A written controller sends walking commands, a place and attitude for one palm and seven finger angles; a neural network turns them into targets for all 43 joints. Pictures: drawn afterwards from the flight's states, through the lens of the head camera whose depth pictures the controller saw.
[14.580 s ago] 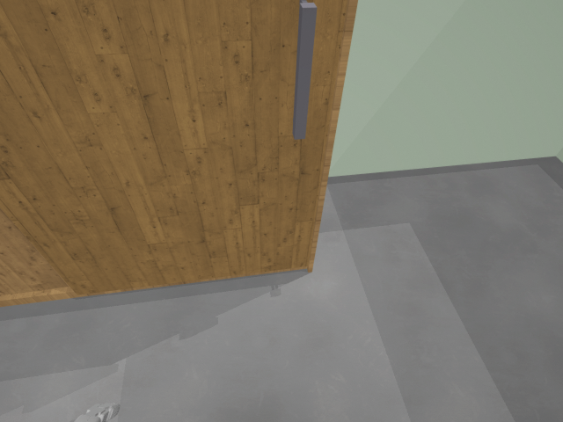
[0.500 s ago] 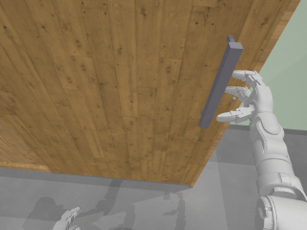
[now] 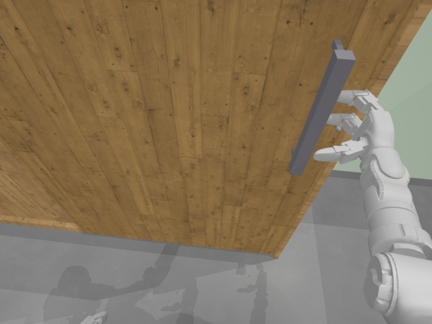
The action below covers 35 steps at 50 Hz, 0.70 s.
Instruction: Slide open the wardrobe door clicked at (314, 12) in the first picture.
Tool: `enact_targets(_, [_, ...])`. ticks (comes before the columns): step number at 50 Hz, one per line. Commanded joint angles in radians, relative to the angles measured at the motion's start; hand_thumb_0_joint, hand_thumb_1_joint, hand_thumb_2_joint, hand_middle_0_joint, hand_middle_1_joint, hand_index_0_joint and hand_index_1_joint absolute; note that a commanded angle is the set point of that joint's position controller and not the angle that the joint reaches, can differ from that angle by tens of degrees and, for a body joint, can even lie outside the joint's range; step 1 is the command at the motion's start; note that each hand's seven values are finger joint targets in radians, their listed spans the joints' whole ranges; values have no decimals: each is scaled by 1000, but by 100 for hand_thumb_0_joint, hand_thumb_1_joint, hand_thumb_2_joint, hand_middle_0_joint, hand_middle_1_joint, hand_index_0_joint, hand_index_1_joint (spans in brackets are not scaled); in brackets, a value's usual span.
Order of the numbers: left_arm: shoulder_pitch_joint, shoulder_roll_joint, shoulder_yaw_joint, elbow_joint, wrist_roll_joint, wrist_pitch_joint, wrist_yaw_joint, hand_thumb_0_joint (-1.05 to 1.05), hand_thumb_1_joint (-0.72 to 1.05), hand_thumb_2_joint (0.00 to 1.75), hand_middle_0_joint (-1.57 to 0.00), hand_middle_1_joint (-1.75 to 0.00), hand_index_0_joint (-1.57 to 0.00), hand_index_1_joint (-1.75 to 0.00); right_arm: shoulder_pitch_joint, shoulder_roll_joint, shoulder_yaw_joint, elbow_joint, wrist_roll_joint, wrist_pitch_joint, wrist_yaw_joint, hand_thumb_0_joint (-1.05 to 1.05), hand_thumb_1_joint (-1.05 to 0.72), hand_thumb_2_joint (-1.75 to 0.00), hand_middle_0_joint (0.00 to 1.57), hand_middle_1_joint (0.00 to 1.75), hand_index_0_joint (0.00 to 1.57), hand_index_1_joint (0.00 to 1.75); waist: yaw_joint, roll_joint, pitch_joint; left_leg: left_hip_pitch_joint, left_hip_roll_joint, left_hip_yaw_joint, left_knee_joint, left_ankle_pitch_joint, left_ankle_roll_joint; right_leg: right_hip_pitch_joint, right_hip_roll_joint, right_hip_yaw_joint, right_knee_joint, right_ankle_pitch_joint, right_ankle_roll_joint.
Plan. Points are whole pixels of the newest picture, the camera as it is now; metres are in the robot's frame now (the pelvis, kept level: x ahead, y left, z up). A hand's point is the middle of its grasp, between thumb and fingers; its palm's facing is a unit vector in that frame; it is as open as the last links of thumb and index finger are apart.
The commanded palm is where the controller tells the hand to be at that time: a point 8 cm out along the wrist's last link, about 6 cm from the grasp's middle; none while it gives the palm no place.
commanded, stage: slide the fingers in behind the handle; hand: right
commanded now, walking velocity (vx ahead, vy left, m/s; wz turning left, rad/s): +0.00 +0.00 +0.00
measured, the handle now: (312, 117) +0.49 -0.12 +0.13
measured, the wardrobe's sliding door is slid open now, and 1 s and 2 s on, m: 0.00 0.00 0.00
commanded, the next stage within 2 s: grip the handle and tug to test in 1.68 s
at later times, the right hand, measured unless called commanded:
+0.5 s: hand (331, 134) +0.44 -0.15 +0.14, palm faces -0.01 +1.00 +0.01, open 14.0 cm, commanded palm +0.41 -0.19 +0.15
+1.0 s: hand (316, 135) +0.43 -0.12 +0.14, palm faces +0.00 +1.00 +0.00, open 14.0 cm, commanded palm +0.41 -0.17 +0.15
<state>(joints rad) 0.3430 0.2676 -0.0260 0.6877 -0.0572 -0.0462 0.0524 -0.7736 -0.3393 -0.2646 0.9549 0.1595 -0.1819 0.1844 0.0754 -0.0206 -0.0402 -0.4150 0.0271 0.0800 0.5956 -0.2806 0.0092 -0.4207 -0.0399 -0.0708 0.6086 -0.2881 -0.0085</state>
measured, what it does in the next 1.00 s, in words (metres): stands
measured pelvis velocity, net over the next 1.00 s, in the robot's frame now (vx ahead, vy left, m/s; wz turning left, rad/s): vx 0.01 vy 0.00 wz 0.00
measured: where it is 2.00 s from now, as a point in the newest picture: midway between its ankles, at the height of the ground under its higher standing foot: outside the picture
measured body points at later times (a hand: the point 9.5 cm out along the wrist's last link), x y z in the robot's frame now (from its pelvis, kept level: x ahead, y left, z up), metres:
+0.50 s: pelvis +0.01 -0.01 +0.00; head +0.03 +0.00 +0.45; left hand +0.10 +0.25 -0.11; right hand +0.44 -0.20 +0.14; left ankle +0.01 +0.11 -0.73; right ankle +0.01 -0.11 -0.73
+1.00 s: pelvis +0.01 +0.00 +0.00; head +0.03 +0.01 +0.45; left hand +0.13 +0.25 -0.11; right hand +0.43 -0.17 +0.14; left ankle +0.01 +0.11 -0.73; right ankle +0.01 -0.11 -0.73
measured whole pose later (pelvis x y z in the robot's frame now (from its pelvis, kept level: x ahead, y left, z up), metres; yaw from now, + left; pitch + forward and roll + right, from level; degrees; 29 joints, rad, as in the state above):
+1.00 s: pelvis +0.01 +0.00 +0.00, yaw +0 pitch +4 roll +0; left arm 0.28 0.24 -0.02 0.65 -0.06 -0.03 0.04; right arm -0.58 -0.19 -0.14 0.62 0.16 -0.04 0.03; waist 0.04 -0.03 -0.04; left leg -0.34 0.03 0.08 0.57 -0.29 0.01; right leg -0.34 -0.04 -0.07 0.58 -0.30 0.00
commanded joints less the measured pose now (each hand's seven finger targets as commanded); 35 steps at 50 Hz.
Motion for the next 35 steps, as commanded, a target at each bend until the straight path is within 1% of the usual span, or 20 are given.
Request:
enact_targets(1, [24, 145, 53, -120, -5, -46, 10, 0, 90, 90, -20, -30, -20, -30, -452, -231, -55, -193, 21, -61, -14, 0, 50, -30, 30, 120, 30, 120, 3, 55, -308, 114, -30, -60, -82, 181, 6, 116, 32, 54, -66, 106, -34])
enact_targets(2, [19, 143, 52, -123, -7, -46, 9, 0, 90, 90, -20, -30, -20, -30, -455, -228, -52, -203, 21, -61, -12, 0, 50, -30, 30, 120, 30, 120, 3, 36, -303, 109, -31, -63, -84, 179, 5, 117, 33, 50, -69, 97, -33])
enact_targets(6, [18, 149, 53, -138, -7, -44, 9, 0, 90, 90, -20, -30, -20, -30, -410, -258, -68, -214, 16, -60, -12, 0, 50, -30, 30, 120, 30, 120, -9, 58, -294, 118, -31, -60, -83, 152, 6, 95, 29, 52, -75, 82, -35])
enact_targets(8, [6, 138, 53, -149, -9, -48, 4, 0, 90, 90, -20, -30, -20, -30, -409, -207, -34, -274, 18, -60, -12, 0, 50, -30, 30, 120, 30, 120, -13, -13, -313, 100, -34, -57, -78, 159, 11, 134, 31, 53, -76, 94, -29])
enact_targets(10, [3, 139, 55, -152, -11, -52, 3, 0, 90, 90, -20, -30, -20, -30, -369, -191, -37, -280, 29, -48, -18, 0, 50, -30, 30, 120, 30, 120, -17, 14, -305, 100, -37, -53, -83, 162, 10, 136, 28, 52, -76, 97, -28])
enact_targets(11, [7, 143, 56, -151, -8, -49, 3, 0, 90, 90, -20, -30, -20, -30, -365, -202, -42, -296, 33, -48, -21, 0, 50, -30, 30, 120, 30, 120, -12, 63, -308, 122, -37, -52, -85, 174, 8, 127, 26, 53, -74, 108, -34])
enact_targets(14, [-13, 133, 56, -163, -11, -55, 2, 0, 90, 90, -20, -30, -20, -30, -363, -185, -28, -393, 30, -49, -28, 0, 50, -30, 30, 120, 30, 120, -23, -2, -336, 130, -39, -53, -76, 211, 12, 168, 27, 52, -77, 144, -28])
enact_targets(15, [-17, 131, 54, -160, -11, -57, 3, 0, 90, 90, -20, -30, -20, -30, -381, -163, -8, -400, 28, -46, -33, 0, 50, -30, 30, 120, 30, 120, -12, -10, -317, 109, -40, -51, -80, 201, 11, 174, 25, 53, -77, 138, -28])
enact_targets(16, [-11, 134, 55, -152, -10, -55, 5, 0, 90, 90, -20, -30, -20, -30, -396, -162, 5, -406, 25, -44, -38, 0, 50, -30, 30, 120, 30, 120, -1, 30, -299, 105, -41, -44, -81, 196, 11, 171, 20, 61, -76, 143, -31])
enact_targets(17, [-18, 133, 58, -151, -11, -57, 5, 0, 90, 90, -20, -30, -20, -30, -408, -164, -4, -429, 24, -45, -46, 0, 50, -30, 30, 120, 30, 120, -6, -2, -313, 97, -42, -49, -81, 198, 11, 192, 22, 60, -76, 146, -29])
enact_targets(19, [-25, 124, 57, -147, -10, -64, 3, 0, 90, 90, -20, -30, -20, -30, -417, -101, 44, -467, 23, -40, -55, 0, 50, -30, 30, 120, 30, 120, -2, -50, -340, 79, -42, -40, -73, 215, 15, 245, 20, 69, -74, 183, -21])
enact_targets(20, [-24, 125, 57, -143, -10, -67, 2, 0, 90, 90, -20, -30, -20, -30, -392, -93, 43, -444, 23, -30, -62, 0, 50, -30, 30, 120, 30, 120, -7, -44, -330, 71, -43, -35, -70, 210, 18, 245, 19, 75, -73, 187, -18])
enact_targets(21, [-19, 129, 57, -138, -7, -64, 2, 0, 90, 90, -20, -30, -20, -30, -386, -105, 33, -438, 25, -24, -69, 0, 50, -30, 30, 120, 30, 120, -2, 15, -325, 88, -43, -35, -75, 226, 14, 233, 18, 73, -69, 199, -24])
enact_targets(22, [-23, 129, 58, -140, -7, -63, 1, 0, 90, 90, -20, -30, -20, -30, -350, -117, 15, -429, 21, -15, -73, 0, 50, -30, 30, 120, 30, 120, -17, 21, -323, 106, -42, -35, -69, 241, 15, 217, 20, 71, -74, 206, -22])
enact_targets(24, [-39, 120, 55, -146, -9, -63, -3, 0, 90, 90, -20, -30, -20, -30, -351, -61, 58, -455, 17, -2, -80, 0, 50, -30, 30, 120, 30, 120, -16, -19, -320, 92, -40, -31, -65, 252, 16, 237, 20, 70, -73, 227, -17])
enact_targets(25, [-37, 120, 55, -144, -6, -64, -5, 0, 90, 90, -20, -30, -20, -30, -355, -49, 62, -453, 17, 6, -86, 0, 50, -30, 30, 120, 30, 120, -14, 2, -322, 92, -40, -29, -63, 263, 16, 237, 20, 73, -71, 237, -17])
enact_targets(26, [-30, 125, 57, -142, -4, -60, -6, 0, 90, 90, -20, -30, -20, -30, -325, -81, 36, -446, 14, 10, -95, 0, 50, -30, 30, 120, 30, 120, -20, 50, -323, 114, -40, -27, -62, 279, 16, 226, 17, 75, -68, 260, -20])
enact_targets(29, [-50, 117, 53, -156, -5, -54, -9, 0, 90, 90, -20, -30, -20, -30, -330, -47, 56, -477, 11, 25, -105, 0, 50, -30, 30, 120, 30, 120, -22, 23, -320, 119, -37, -31, -59, 293, 15, 221, 23, 64, -70, 254, -18])
enact_targets(31, [-48, 121, 54, -156, -2, -48, -8, 0, 90, 90, -20, -30, -20, -30, -294, -79, 26, -461, 7, 32, -120, 0, 50, -30, 30, 120, 30, 120, -29, 69, -307, 135, -37, -32, -64, 295, 14, 205, 21, 63, -68, 254, -22])
enact_targets(35, [-60, 106, 55, -166, -1, -46, -12, 0, 90, 90, -20, -30, -20, -30, -307, -41, 54, -545, 1, 26, -127, 0, 50, -30, 30, 120, 30, 120, -34, 8, -362, 152, -36, -34, -51, 350, 16, 252, 23, 58, -60, 315, -17])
